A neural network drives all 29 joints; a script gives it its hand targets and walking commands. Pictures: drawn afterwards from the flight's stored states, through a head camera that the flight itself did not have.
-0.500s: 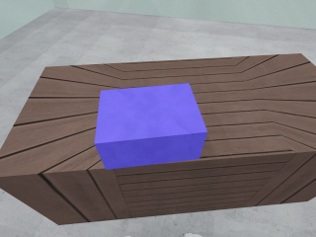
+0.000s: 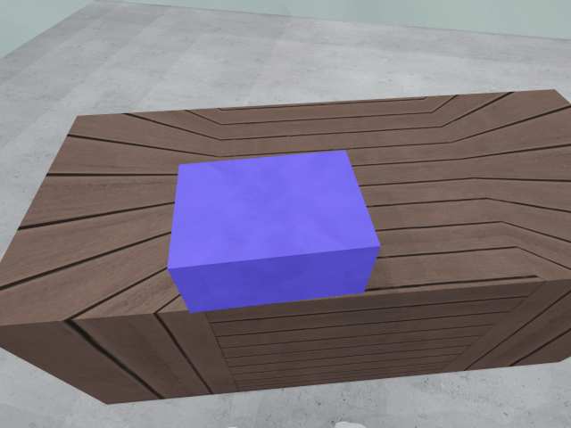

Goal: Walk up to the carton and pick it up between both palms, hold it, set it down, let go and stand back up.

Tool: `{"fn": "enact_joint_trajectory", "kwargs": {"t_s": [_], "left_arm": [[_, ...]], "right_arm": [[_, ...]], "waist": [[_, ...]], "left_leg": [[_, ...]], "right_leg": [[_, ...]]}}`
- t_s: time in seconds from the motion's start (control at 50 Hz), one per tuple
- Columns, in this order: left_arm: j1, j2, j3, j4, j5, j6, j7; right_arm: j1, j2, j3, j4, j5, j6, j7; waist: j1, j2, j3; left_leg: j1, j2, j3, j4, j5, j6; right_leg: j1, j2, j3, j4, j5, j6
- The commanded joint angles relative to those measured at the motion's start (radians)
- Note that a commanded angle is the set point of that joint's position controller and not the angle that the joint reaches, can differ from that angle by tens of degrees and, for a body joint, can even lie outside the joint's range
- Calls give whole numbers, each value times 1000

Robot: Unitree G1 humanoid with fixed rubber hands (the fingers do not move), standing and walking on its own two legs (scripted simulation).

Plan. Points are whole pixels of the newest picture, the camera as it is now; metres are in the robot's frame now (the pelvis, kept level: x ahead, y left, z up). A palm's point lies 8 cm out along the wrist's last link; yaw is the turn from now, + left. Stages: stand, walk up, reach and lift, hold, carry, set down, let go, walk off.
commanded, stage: walk up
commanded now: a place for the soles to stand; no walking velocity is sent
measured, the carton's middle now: (270, 228) +0.47 +0.03 -0.04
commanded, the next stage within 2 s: stand in 0.58 s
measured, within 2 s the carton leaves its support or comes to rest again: neither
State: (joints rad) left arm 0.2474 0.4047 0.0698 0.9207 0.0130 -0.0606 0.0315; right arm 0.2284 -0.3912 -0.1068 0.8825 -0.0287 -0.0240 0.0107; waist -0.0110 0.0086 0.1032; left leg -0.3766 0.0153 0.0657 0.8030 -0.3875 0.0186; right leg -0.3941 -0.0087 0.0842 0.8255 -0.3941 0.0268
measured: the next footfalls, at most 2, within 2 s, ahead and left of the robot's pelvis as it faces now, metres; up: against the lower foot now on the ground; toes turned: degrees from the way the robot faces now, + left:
none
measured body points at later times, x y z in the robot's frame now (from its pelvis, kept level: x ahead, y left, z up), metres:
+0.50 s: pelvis -0.01 +0.00 +0.00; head +0.01 -0.01 +0.45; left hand +0.07 +0.33 -0.10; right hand +0.07 -0.33 -0.12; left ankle +0.03 +0.11 -0.70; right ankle +0.03 -0.14 -0.70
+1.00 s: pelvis -0.02 +0.00 +0.00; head +0.00 -0.01 +0.45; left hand +0.06 +0.33 -0.10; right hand +0.05 -0.33 -0.12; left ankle +0.03 +0.11 -0.70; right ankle +0.03 -0.14 -0.70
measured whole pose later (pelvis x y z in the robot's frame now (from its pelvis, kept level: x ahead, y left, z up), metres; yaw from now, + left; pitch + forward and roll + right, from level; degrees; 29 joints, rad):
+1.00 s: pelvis -0.02 +0.00 +0.00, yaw +0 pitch -4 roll +1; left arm 0.23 0.40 0.07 0.92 0.01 -0.05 0.00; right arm 0.23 -0.39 -0.11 0.91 -0.03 -0.03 0.01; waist -0.01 0.01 0.10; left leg -0.38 0.02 0.07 0.80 -0.36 0.02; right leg -0.39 -0.01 0.08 0.82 -0.37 0.03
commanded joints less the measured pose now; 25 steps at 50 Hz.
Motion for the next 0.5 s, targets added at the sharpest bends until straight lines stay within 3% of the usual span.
{"fn": "enact_joint_trajectory", "kwargs": {"t_s": [0.0,0.04,0.08,0.12,0.16,0.2,0.24,0.26,0.28,0.3,0.34,0.38,0.42,0.48], "left_arm": [[-70,257,33,-46,7,-17,7],[-98,259,31,-54,7,-13,9],[-132,229,21,-63,4,-7,7],[-114,205,18,-55,0,-2,4],[-71,203,19,-43,2,-1,2],[-61,220,22,-41,8,-9,0],[-90,255,30,-46,12,-14,0],[-98,258,31,-49,10,-12,1],[-112,251,29,-55,9,-10,1],[-174,206,15,-68,2,6,-8],[-128,187,16,-59,-3,17,-10],[-92,185,20,-49,-5,24,-12],[-98,194,22,-48,0,23,-15],[-153,203,21,-55,4,20,-21]], "right_arm": [[-113,-195,-2,-49,26,-5,-5],[-79,-194,-8,-36,23,0,-3],[-66,-206,-9,-28,13,-6,-1],[-88,-229,-10,-29,9,-13,-1],[-103,-234,-5,-30,10,-12,-2],[-122,-208,3,-36,14,-8,-1],[-107,-199,-2,-35,19,-2,0],[-90,-200,-6,-31,18,0,1],[-73,-199,-7,-26,16,0,2],[-74,-193,1,-11,26,-12,-4],[-87,-231,-3,-14,18,-26,-10],[-105,-240,-2,-20,17,-27,-14],[-122,-226,2,-28,20,-22,-16],[-111,-208,1,-21,25,-16,-13]], "waist": [[10,-92,-133],[-11,-104,-140],[-21,-62,-126],[-1,-2,-123],[21,14,-121],[28,-31,-103],[3,-88,-98],[-7,-92,-111],[-14,-87,-113],[-29,-110,-96],[4,-33,-134],[24,-26,-142],[24,-47,-114],[-7,-75,-94]], "left_leg": [[20,64,-129,-129,117,37],[73,46,-110,-117,70,31],[123,82,-170,-218,67,58],[99,155,-259,-301,46,103],[33,196,-289,-324,22,130],[-16,132,-220,-264,1,84],[7,58,-141,-180,5,43],[42,49,-128,-165,8,41],[71,51,-134,-179,13,45],[124,83,-160,-229,114,52],[96,163,-255,-274,194,97],[48,194,-273,-284,192,123],[10,157,-233,-264,112,94],[49,96,-179,-256,13,56]], "right_leg": [[78,-137,234,-293,179,-160],[30,-164,271,-289,161,-187],[-28,-102,181,-240,130,-144],[-3,-26,55,-162,104,-100],[63,-13,16,-147,66,-91],[84,-60,112,-263,44,-117],[47,-121,230,-324,30,-155],[27,-134,248,-319,32,-165],[2,-129,238,-307,33,-163],[-50,-81,161,-248,180,-139],[30,-21,71,-134,255,-97],[81,-15,46,-115,215,-90],[80,-44,95,-196,182,-107],[6,-70,152,-267,117,-127]]}}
